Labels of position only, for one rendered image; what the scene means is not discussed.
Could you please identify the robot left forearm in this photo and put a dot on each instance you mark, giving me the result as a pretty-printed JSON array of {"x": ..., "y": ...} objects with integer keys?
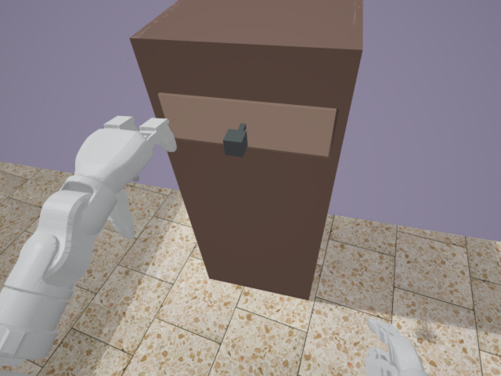
[{"x": 51, "y": 262}]

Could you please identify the right robot hand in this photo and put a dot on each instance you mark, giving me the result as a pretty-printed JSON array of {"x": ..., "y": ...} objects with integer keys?
[{"x": 401, "y": 356}]

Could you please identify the handle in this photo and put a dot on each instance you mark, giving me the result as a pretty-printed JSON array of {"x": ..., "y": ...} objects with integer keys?
[{"x": 235, "y": 141}]

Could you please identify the left robot hand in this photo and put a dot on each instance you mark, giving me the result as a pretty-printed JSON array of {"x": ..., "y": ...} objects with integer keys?
[{"x": 116, "y": 154}]

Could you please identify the drawer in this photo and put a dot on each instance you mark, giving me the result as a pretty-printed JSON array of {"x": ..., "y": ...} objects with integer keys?
[{"x": 272, "y": 126}]

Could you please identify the cabinet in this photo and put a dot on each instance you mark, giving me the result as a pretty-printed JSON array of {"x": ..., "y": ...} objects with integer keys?
[{"x": 258, "y": 219}]

